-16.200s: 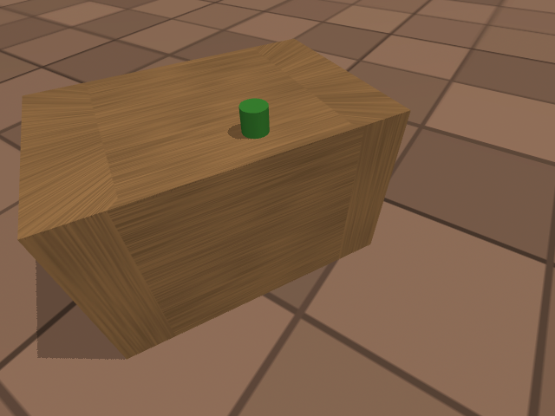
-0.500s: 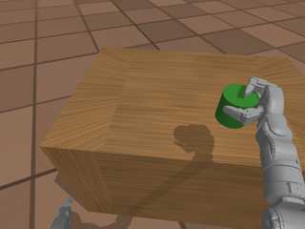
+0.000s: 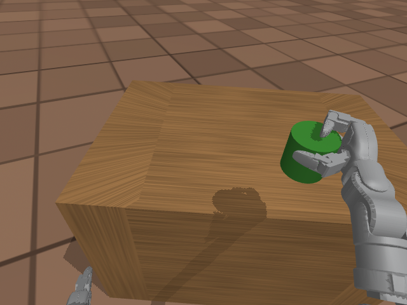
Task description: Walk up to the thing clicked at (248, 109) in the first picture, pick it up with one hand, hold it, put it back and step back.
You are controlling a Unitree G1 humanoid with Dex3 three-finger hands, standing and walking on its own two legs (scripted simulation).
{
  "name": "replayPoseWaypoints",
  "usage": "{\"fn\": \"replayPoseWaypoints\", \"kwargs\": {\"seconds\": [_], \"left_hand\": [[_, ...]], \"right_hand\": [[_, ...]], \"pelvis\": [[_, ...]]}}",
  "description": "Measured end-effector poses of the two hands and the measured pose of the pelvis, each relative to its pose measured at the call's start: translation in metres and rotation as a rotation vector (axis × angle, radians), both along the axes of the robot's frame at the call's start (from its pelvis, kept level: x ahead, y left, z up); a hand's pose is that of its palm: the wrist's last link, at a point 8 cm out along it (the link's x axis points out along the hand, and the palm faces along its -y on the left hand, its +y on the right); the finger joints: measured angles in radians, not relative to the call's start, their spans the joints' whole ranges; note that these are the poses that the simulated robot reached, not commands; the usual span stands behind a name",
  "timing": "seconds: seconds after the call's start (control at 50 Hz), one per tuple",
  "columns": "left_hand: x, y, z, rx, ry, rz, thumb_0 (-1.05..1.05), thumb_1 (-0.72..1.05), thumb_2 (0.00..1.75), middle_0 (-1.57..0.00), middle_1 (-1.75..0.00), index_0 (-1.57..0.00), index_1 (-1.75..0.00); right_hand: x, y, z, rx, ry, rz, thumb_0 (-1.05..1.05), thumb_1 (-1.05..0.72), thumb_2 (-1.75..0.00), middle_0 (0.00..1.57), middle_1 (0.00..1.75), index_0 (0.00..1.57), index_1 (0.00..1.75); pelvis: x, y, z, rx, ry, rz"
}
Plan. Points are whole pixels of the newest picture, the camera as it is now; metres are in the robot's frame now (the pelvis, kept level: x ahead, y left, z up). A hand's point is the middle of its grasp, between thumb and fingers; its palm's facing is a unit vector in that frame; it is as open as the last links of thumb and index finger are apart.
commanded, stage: lift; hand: right
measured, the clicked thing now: (308, 152) +0.37 -0.17 +0.18
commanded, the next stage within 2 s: hold in 0.20 s
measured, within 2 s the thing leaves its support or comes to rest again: neither
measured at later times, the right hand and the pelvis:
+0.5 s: hand (328, 136) +0.35 -0.17 +0.24, palm faces +0.19 +0.98 -0.02, open 7.6 cm; pelvis +0.00 +0.00 +0.00, yaw -1 degrees
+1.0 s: hand (341, 135) +0.34 -0.19 +0.25, palm faces +0.19 +0.98 -0.02, open 7.4 cm; pelvis +0.00 +0.00 +0.01, yaw -1 degrees
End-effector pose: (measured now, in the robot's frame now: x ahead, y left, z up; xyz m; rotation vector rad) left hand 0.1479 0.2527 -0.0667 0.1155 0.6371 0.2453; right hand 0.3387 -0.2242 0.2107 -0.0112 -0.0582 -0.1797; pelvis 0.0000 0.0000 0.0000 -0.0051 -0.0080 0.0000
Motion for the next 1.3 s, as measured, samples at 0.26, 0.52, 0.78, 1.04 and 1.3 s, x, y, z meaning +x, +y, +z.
{"fn": "replayPoseWaypoints", "kwargs": {"seconds": [0.26,0.52,0.78,1.04,1.3], "left_hand": [[-0.004,0.005,-0.003,0.01,-0.001,-0.018,-0.01,-0.52,0.05,-0.04,-0.05,-0.04,-0.05],[0.006,0.006,-0.001,0.013,-0.027,-0.009,-0.01,-0.52,0.05,-0.04,-0.05,-0.05,-0.05],[0.01,-0.001,-0.003,0.003,-0.02,-0.034,-0.01,-0.52,0.05,-0.05,-0.06,-0.05,-0.05],[0.014,-0.008,-0.006,-0.01,-0.021,-0.047,-0.01,-0.53,0.06,-0.05,-0.06,-0.05,-0.05],[0.013,-0.001,-0.001,0.017,-0.039,-0.029,-0.01,-0.53,0.06,-0.05,-0.06,-0.05,-0.05]], "right_hand": [[-0.016,0.004,0.008,-0.002,0.012,0.003,0.0,0.56,-0.99,0.58,1.09,1.3,1.43],[-0.021,0.0,0.028,-0.011,0.0,-0.01,0.0,0.55,-0.99,0.58,1.09,1.3,1.43],[-0.026,-0.004,0.034,-0.011,-0.006,0.001,0.0,0.55,-0.99,0.57,1.09,1.3,1.43],[-0.03,-0.013,0.035,-0.01,0.02,-0.01,0.0,0.53,-0.98,0.56,1.08,1.31,1.43],[-0.028,-0.01,0.026,-0.005,0.025,-0.01,0.0,0.52,-0.98,0.56,1.08,1.31,1.43]], "pelvis": [[-0.005,0.004,0.002,-0.002,-0.019,-0.008],[0.0,0.002,0.004,-0.002,-0.031,-0.012],[0.002,0.0,0.005,0.0,-0.03,-0.014],[0.005,-0.002,0.005,0.001,-0.032,-0.017],[0.005,-0.002,0.005,0.001,-0.031,-0.01]]}}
